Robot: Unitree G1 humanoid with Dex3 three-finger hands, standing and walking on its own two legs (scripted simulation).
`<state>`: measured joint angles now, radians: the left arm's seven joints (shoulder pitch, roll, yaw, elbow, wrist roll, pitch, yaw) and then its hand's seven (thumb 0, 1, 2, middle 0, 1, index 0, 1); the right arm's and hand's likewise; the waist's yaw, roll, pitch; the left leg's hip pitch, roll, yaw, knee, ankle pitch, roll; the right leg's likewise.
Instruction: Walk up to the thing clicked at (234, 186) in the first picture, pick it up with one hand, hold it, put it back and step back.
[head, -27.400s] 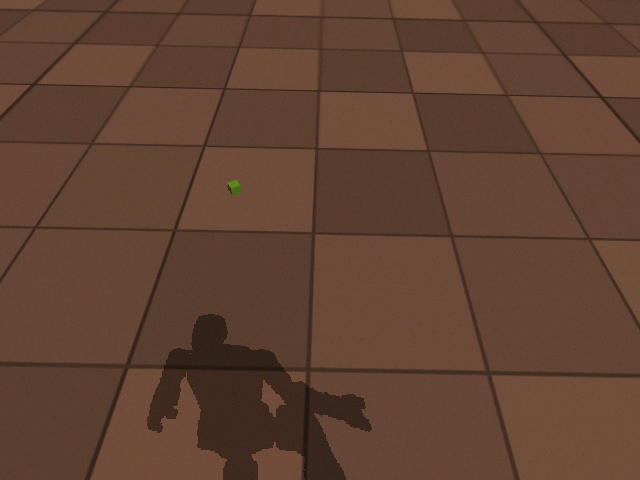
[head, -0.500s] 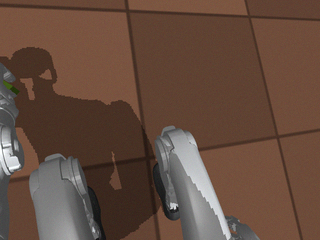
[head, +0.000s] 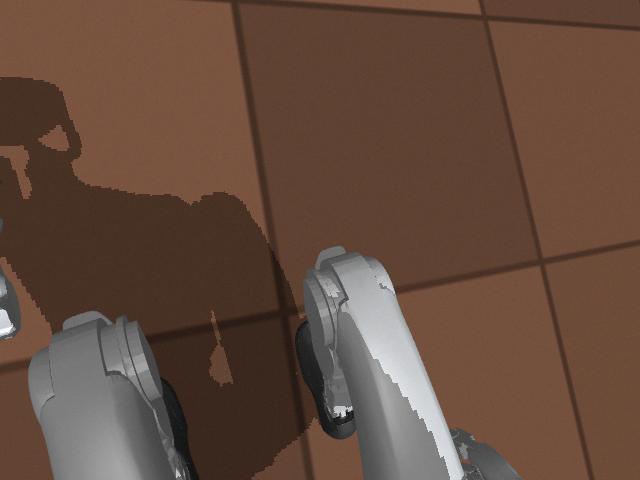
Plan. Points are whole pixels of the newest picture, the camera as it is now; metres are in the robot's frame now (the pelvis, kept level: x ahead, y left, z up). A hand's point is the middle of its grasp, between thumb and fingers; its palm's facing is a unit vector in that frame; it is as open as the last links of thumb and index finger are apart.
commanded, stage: lower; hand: left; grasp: from above
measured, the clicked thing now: out of the picture +0.51 +0.32 -0.21
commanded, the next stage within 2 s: rest in 0.22 s
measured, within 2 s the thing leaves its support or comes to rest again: rests again in 1.00 s
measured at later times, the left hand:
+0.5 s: hand out of the picture +0.50 +0.29 -0.21, palm faces -0.34 -0.26 -0.90, open 5.4 cm
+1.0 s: hand out of the picture +0.51 +0.29 -0.24, palm faces -0.34 -0.27 -0.90, open 5.2 cm
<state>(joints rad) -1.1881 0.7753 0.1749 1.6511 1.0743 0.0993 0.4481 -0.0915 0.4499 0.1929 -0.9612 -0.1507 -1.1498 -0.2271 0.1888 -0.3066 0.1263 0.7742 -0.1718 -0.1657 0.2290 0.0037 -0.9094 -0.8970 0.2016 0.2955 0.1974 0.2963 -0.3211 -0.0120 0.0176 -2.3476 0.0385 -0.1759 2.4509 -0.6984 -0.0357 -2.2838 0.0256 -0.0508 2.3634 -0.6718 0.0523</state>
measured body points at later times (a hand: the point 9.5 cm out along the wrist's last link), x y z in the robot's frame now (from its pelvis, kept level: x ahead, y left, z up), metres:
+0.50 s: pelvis +0.00 +0.00 -0.01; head +0.28 +0.08 +0.34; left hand +0.52 +0.30 -0.16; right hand +0.00 -0.25 -0.08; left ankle +0.07 +0.14 -0.28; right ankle +0.10 -0.13 -0.28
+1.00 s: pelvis +0.00 +0.01 -0.01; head +0.29 +0.10 +0.32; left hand +0.52 +0.30 -0.19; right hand -0.01 -0.24 -0.06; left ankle +0.07 +0.14 -0.28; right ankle +0.10 -0.13 -0.28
